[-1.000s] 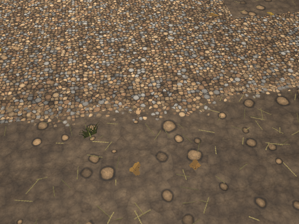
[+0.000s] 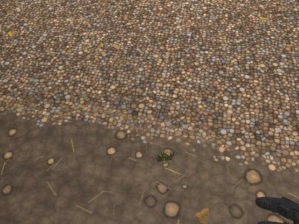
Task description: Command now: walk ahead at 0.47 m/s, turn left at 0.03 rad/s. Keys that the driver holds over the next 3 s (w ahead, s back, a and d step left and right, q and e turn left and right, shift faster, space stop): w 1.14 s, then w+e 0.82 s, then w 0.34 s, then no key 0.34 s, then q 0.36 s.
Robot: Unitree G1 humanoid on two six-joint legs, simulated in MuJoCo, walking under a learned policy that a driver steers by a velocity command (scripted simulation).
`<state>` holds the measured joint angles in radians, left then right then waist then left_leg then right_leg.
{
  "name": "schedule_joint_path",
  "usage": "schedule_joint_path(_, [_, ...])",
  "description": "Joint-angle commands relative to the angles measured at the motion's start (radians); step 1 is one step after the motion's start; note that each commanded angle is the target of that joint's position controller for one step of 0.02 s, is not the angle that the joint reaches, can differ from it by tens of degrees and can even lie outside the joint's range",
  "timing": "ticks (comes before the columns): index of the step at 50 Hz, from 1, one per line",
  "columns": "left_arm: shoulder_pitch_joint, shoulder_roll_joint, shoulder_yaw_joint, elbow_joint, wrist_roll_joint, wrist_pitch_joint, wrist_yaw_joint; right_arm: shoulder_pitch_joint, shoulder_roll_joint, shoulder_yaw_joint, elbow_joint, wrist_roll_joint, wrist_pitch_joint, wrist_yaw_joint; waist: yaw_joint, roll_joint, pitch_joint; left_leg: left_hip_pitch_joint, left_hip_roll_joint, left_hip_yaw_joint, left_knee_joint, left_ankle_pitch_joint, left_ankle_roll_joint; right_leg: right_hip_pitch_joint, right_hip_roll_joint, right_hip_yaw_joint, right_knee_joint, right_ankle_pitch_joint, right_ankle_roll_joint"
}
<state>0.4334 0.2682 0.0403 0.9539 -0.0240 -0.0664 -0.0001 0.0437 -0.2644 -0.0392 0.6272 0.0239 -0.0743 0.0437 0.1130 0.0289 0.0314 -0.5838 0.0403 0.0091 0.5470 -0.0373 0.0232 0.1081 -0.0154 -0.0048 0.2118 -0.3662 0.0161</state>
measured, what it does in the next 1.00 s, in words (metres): walks ahead: left foot, then right foot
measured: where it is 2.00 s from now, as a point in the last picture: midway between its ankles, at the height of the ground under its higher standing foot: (190, 94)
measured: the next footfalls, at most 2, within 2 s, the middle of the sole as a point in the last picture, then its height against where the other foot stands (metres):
left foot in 0.04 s outside the picture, level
right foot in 0.58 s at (201, 213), level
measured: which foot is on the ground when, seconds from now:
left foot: up 0.00-0.02, down 0.04-0.58, up 0.60-1.00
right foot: down 0.00-0.06, up 0.08-0.56, down 0.58-1.00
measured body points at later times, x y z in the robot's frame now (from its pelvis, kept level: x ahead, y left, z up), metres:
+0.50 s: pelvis +0.27 +0.02 +0.01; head +0.30 +0.02 +0.46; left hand +0.49 +0.25 -0.08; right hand +0.28 -0.27 -0.12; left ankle +0.17 +0.13 -0.73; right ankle +0.46 -0.12 -0.70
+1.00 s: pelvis +0.55 -0.02 +0.01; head +0.58 -0.03 +0.46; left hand +0.57 +0.26 -0.11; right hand +0.75 -0.27 -0.08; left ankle +0.74 +0.14 -0.68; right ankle +0.47 -0.11 -0.73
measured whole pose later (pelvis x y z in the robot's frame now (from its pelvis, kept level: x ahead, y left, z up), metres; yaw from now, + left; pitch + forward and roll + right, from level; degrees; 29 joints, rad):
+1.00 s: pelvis +0.55 -0.02 +0.01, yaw +0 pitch +2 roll -2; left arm 0.35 0.27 0.04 0.88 -0.01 -0.08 -0.01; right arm 0.08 -0.27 -0.04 0.75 0.01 -0.07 0.02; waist 0.08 0.05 0.02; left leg -0.65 0.11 -0.03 0.62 0.07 -0.01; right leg 0.00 0.07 -0.05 0.20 -0.23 -0.06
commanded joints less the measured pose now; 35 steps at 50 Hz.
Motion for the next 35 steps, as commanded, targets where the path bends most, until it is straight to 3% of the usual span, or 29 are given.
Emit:
schedule_joint_path(1, [-0.035, 0.214, 0.048, -0.05, -0.004, 0.004, 0.007, 0.045, -0.13, -0.048, -0.063, -0.003, -0.016, -0.002, -0.135, -0.152, -0.022, 0.221, -0.055, 0.043, -0.038, -0.038, 0.06, -0.069, -0.228, 0.069, 0.139, 0.815, -0.146])
schedule_joint_path(2, [-0.035, 0.2, 0.042, -0.056, 0.003, 0.008, 0.009, 0.202, -0.169, -0.07, -0.016, -0.003, -0.011, -0.011, -0.214, -0.135, -0.123, 0.445, -0.068, 0.056, -0.042, -0.028, 0.091, -0.133, -0.184, 0.032, 0.328, 0.901, -0.12])
schedule_joint_path(3, [-0.034, 0.155, 0.023, -0.086, 0.029, 0.005, 0.01, 0.386, -0.232, -0.089, 0.019, -0.014, -0.002, -0.025, -0.281, -0.027, -0.276, 0.769, 0.113, -0.14, 0.007, -0.033, 0.148, -0.357, -0.137, 0.007, 0.64, 0.624, -0.088])
schedule_joint_path(4, [0.098, 0.01, -0.017, -0.103, 0.021, -0.016, 0.004, 0.419, -0.306, -0.096, 0.04, -0.025, -0.001, -0.017, -0.193, 0.292, -0.441, 1.023, 0.354, -0.66, -0.151, -0.328, 0.303, -0.685, 0.057, 0.034, 0.985, -0.128, -0.035])
schedule_joint_path(5, [0.026, 0.132, 0.011, -0.093, -0.005, -0.036, -0.004, 0.406, -0.199, -0.069, 0.036, -0.021, -0.003, -0.016, -0.23, 0.203, -0.396, 0.972, 0.337, -0.746, -0.247, -0.416, 0.277, -0.785, 0.019, 0.146, 1.097, -0.192, -0.047])
schedule_joint_path(6, [-0.073, 0.177, 0.026, -0.13, -0.027, -0.047, -0.009, 0.33, -0.168, -0.056, 0.035, -0.018, -0.006, -0.017, -0.216, 0.149, -0.226, 0.844, 0.306, -0.584, -0.255, -0.343, 0.237, -0.856, -0.03, 0.113, 1.116, -0.117, -0.06])
schedule_joint_path(7, [-0.128, 0.163, 0.022, -0.142, -0.018, -0.052, -0.005, 0.268, -0.157, -0.05, 0.031, -0.019, -0.008, -0.017, -0.189, 0.053, -0.145, 0.701, 0.265, -0.464, -0.27, -0.201, 0.219, -0.827, -0.076, 0.088, 1.074, -0.028, -0.062])
schedule_joint_path(8, [-0.16, 0.147, 0.026, -0.144, 0.003, -0.048, -0.001, 0.219, -0.132, -0.044, 0.032, -0.026, -0.01, -0.011, -0.158, 0.005, -0.079, 0.582, 0.212, -0.366, -0.299, -0.086, 0.198, -0.79, -0.104, 0.077, 1.014, 0.031, -0.062])
schedule_joint_path(9, [-0.122, 0.134, 0.027, -0.143, 0.003, -0.039, -0.003, 0.193, -0.126, -0.042, 0.031, -0.036, -0.017, -0.012, -0.117, 0.063, -0.085, 0.518, 0.204, -0.325, -0.326, -0.03, 0.21, -0.732, -0.128, 0.089, 0.99, 0.072, -0.056])
schedule_joint_path(12, [-0.113, 0.092, 0.02, -0.138, 0.007, -0.008, -0.001, 0.179, -0.115, -0.043, 0.056, -0.02, -0.037, -0.011, -0.083, 0.044, -0.051, 0.423, 0.18, -0.238, -0.403, 0.003, 0.23, -0.7, -0.143, 0.075, 0.906, 0.107, -0.03])
schedule_joint_path(16, [-0.26, 0.081, 0.014, -0.192, 0.025, -0.004, -0.004, 0.224, -0.146, -0.05, 0.094, -0.021, -0.036, -0.026, -0.111, 0.01, 0.015, 0.418, 0.161, -0.152, -0.445, 0.038, 0.224, -0.788, -0.144, 0.064, 0.675, 0.311, 0.002])
schedule_joint_path(19, [-0.369, 0.067, 0.004, -0.221, 0.02, -0.019, -0.018, 0.261, -0.169, -0.054, 0.117, -0.014, -0.028, -0.035, -0.151, 0.01, 0.036, 0.415, 0.132, -0.084, -0.449, 0.035, 0.192, -0.734, -0.105, 0.027, 0.475, 0.465, -0.001])
schedule_joint_path(23, [-0.479, 0.078, 0.001, -0.268, 0.01, -0.028, -0.037, 0.34, -0.188, -0.059, 0.166, -0.003, -0.011, -0.04, -0.188, 0.012, 0.055, 0.534, 0.179, -0.089, -0.409, 0.029, 0.181, -0.741, -0.076, 0.025, 0.353, 0.468, -0.021])
schedule_joint_path(25, [-0.493, 0.093, 0.006, -0.285, 0.01, -0.031, -0.048, 0.349, -0.195, -0.063, 0.182, 0.0, 0.001, -0.044, -0.178, 0.021, 0.049, 0.614, 0.212, -0.101, -0.362, 0.082, 0.166, -0.748, -0.066, 0.029, 0.315, 0.393, -0.047])
schedule_joint_path(27, [-0.443, 0.117, 0.016, -0.279, 0.011, -0.034, -0.051, 0.338, -0.207, -0.067, 0.189, -0.001, 0.013, -0.049, -0.143, 0.046, 0.012, 0.663, 0.218, -0.099, -0.285, 0.245, 0.144, -0.662, -0.036, 0.004, 0.294, 0.311, -0.074])
schedule_joint_path(28, [-0.356, 0.141, 0.03, -0.257, 0.012, -0.034, -0.048, 0.32, -0.211, -0.066, 0.188, -0.002, 0.02, -0.051, -0.09, 0.053, -0.044, 0.66, 0.191, -0.073, -0.175, 0.413, 0.125, -0.533, -0.002, -0.031, 0.271, 0.299, -0.096])
schedule_joint_path(29, [-0.197, 0.188, 0.055, -0.211, 0.014, -0.033, -0.038, 0.321, -0.186, -0.055, 0.184, -0.009, 0.025, -0.055, -0.02, 0.039, -0.151, 0.589, 0.137, -0.031, 0.02, 0.464, 0.095, -0.3, 0.003, -0.036, 0.28, 0.319, -0.129])
schedule_joint_path(30, [-0.018, 0.268, 0.075, -0.181, 0.023, -0.028, -0.026, 0.343, -0.13, -0.029, 0.157, -0.036, 0.024, -0.059, 0.029, -0.096, -0.314, 0.374, 0.067, 0.016, 0.357, 0.149, 0.055, 0.009, -0.199, 0.199, 0.315, 0.355, -0.196])
schedule_joint_path(31, [0.001, 0.312, 0.082, -0.165, 0.024, -0.025, -0.035, 0.475, -0.02, -0.001, 0.151, -0.019, 0.001, -0.047, -0.056, -0.355, -0.417, -0.012, -0.116, -0.048, 0.652, -0.527, -0.001, 0.288, -0.375, 0.69, 0.17, 0.087, -0.35])
schedule_joint_path(32, [-0.023, 0.206, 0.056, -0.18, 0.01, -0.027, -0.036, 0.393, -0.137, -0.023, 0.161, 0.002, -0.018, -0.042, -0.007, -0.225, -0.35, -0.128, -0.064, -0.157, 0.751, -0.544, 0.01, 0.25, -0.352, 0.71, 0.095, -0.048, -0.315])
schedule_joint_path(33, [-0.091, 0.171, 0.044, -0.191, 0.012, -0.028, -0.032, 0.295, -0.176, -0.035, 0.131, 0.022, -0.029, -0.038, -0.015, -0.171, -0.211, -0.18, -0.015, -0.129, 0.746, -0.451, 0.024, 0.126, -0.324, 0.558, 0.078, -0.01, -0.273])
schedule_joint_path(34, [-0.156, 0.157, 0.039, -0.202, 0.019, -0.028, -0.031, 0.247, -0.164, -0.032, 0.122, 0.014, -0.033, -0.043, -0.046, -0.082, -0.14, -0.147, 0.037, -0.099, 0.7, -0.357, 0.022, -0.01, -0.289, 0.456, 0.06, 0.102, -0.254])
schedule_joint_path(35, [-0.198, 0.128, 0.031, -0.207, 0.027, -0.029, -0.033, 0.219, -0.155, -0.036, 0.12, -0.006, -0.029, -0.047, -0.07, -0.055, -0.08, -0.113, 0.067, -0.09, 0.641, -0.298, 0.018, -0.119, -0.25, 0.375, 0.03, 0.202, -0.244])
Over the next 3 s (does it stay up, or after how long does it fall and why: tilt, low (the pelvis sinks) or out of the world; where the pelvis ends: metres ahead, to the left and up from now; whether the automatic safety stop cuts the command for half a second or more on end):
stays up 1.44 -0.19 0.00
